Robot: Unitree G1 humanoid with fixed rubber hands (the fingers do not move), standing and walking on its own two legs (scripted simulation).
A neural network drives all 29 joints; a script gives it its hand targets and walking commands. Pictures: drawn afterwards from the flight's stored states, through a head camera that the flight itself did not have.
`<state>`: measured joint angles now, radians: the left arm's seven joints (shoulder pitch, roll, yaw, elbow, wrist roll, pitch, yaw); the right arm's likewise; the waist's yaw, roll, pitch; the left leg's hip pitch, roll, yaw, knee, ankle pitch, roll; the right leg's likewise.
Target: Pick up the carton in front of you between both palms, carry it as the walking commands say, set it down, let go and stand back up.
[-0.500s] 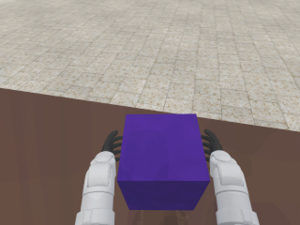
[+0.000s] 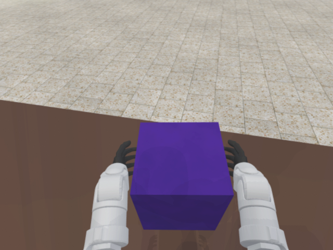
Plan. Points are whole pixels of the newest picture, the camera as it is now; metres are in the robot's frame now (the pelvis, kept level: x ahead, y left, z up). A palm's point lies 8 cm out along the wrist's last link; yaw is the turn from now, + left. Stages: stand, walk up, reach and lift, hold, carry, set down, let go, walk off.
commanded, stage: hold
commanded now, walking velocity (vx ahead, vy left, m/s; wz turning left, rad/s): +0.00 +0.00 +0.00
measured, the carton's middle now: (179, 178) +0.31 +0.00 -0.02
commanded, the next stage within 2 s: carry in 0.94 s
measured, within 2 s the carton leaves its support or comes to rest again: neither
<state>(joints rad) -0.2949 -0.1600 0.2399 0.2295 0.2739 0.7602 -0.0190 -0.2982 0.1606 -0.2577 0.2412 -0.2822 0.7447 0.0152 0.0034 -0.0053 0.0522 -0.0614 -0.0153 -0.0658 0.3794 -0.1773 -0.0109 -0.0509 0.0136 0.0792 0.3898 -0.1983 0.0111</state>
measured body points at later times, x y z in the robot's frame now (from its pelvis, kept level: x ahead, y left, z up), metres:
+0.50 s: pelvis +0.01 +0.00 +0.00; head -0.03 +0.00 +0.45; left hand +0.31 +0.15 +0.04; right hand +0.31 -0.15 +0.04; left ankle +0.03 +0.13 -0.74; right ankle +0.02 -0.13 -0.74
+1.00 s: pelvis +0.01 +0.00 +0.00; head -0.03 +0.00 +0.45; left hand +0.31 +0.15 +0.04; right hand +0.31 -0.15 +0.04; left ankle +0.03 +0.13 -0.74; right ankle +0.02 -0.13 -0.74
